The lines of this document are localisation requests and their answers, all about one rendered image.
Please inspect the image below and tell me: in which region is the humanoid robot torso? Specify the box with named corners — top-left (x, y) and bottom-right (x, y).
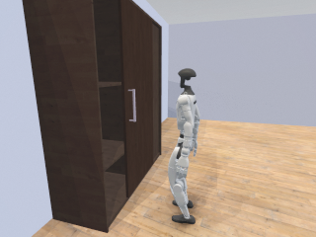
top-left (176, 92), bottom-right (197, 150)

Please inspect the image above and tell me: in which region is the robot right forearm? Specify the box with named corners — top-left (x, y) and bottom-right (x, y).
top-left (192, 119), bottom-right (200, 141)

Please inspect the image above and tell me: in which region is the robot head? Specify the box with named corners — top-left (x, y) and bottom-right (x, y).
top-left (178, 68), bottom-right (197, 96)

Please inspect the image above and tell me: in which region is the wardrobe door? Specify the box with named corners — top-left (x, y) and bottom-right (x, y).
top-left (152, 24), bottom-right (159, 158)
top-left (118, 0), bottom-right (154, 198)

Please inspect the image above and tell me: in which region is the robot left upper arm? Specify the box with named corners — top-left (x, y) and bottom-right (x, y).
top-left (178, 95), bottom-right (195, 129)

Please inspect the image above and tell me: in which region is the right robot hand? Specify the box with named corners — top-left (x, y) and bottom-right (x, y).
top-left (189, 140), bottom-right (198, 157)

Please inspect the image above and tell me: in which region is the handle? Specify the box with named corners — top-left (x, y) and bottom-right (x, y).
top-left (128, 89), bottom-right (136, 122)

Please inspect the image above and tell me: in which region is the robot left forearm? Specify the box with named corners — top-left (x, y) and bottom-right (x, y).
top-left (181, 122), bottom-right (194, 157)

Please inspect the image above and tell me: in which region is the left robot hand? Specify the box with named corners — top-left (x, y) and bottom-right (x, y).
top-left (176, 155), bottom-right (190, 178)

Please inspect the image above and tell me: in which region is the robot right upper arm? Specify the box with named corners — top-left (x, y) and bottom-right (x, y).
top-left (194, 104), bottom-right (200, 121)

